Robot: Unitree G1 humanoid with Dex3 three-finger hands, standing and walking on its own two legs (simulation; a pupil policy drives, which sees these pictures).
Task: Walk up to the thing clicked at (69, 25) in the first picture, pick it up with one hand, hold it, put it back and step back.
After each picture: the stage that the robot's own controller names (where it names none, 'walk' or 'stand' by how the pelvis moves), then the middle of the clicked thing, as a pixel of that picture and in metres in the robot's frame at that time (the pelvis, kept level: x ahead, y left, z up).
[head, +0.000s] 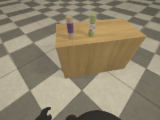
stand; (70, 28) +0.89 +0.27 +0.05
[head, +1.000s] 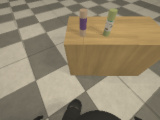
walk; (83, 24) +0.82 +0.17 +0.07
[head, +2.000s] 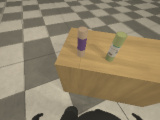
walk; (81, 43) +0.56 +0.12 +0.08
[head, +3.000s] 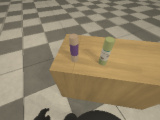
stand; (74, 49) +0.54 +0.17 +0.06
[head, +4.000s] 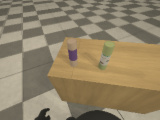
stand; (72, 54) +0.50 +0.16 +0.05
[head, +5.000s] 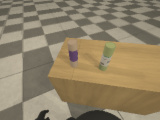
stand; (73, 54) +0.49 +0.16 +0.05
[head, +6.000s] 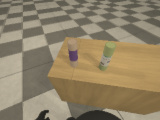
stand; (73, 54) +0.49 +0.16 +0.05
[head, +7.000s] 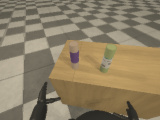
rise first; (74, 56) +0.49 +0.16 +0.05
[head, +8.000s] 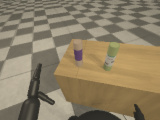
go down; (78, 54) +0.51 +0.15 +0.06
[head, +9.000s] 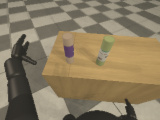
go down; (69, 50) +0.50 +0.15 +0.07
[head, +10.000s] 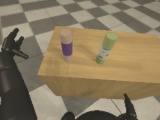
go down; (67, 47) +0.49 +0.15 +0.08
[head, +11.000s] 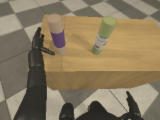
close in; (58, 38) +0.50 +0.17 +0.12
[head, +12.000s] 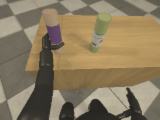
lift; (54, 34) +0.54 +0.17 +0.13
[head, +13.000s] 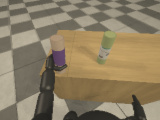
lift; (59, 56) +0.39 +0.20 +0.13
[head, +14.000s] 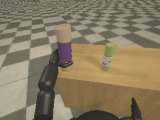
lift; (65, 51) +0.33 +0.16 +0.26
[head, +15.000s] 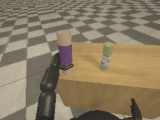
hold; (65, 54) +0.34 +0.16 +0.23
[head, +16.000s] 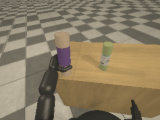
hold; (64, 56) +0.34 +0.16 +0.22
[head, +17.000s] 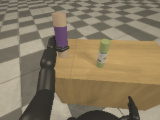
crouch; (61, 37) +0.45 +0.18 +0.26
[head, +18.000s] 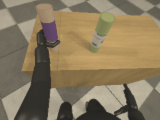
lower; (50, 31) +0.54 +0.19 +0.12
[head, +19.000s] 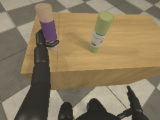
lower; (49, 31) +0.54 +0.19 +0.14
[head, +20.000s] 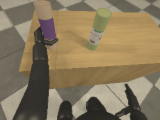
lower; (48, 29) +0.55 +0.19 +0.14
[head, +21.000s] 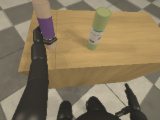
lower; (47, 28) +0.56 +0.19 +0.14
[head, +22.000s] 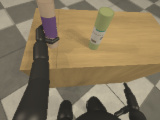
loosen; (50, 27) +0.56 +0.18 +0.14
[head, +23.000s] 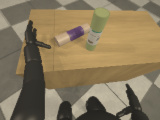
withdraw; (73, 34) +0.60 +0.03 +0.04
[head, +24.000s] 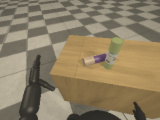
sink last; (97, 58) +0.53 -0.02 +0.01
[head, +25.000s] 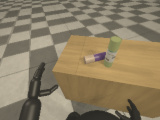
stand; (97, 57) +0.56 -0.01 +0.00
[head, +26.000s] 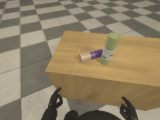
stand; (94, 54) +0.54 -0.01 +0.01
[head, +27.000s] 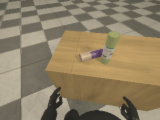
stand; (94, 54) +0.55 -0.01 +0.02
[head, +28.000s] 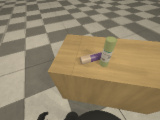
stand; (94, 57) +0.55 -0.01 -0.01
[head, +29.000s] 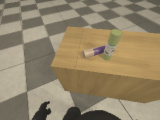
walk; (97, 50) +0.58 -0.03 -0.02
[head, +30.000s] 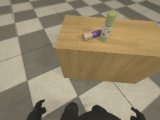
walk; (94, 34) +0.77 +0.00 -0.02
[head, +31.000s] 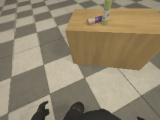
walk; (97, 19) +1.07 +0.00 -0.01
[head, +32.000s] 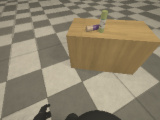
stand; (94, 27) +1.12 -0.01 -0.02
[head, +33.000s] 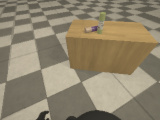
stand; (93, 28) +1.13 +0.00 -0.04
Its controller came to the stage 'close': yes
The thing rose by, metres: 0.20
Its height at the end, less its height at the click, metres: -0.09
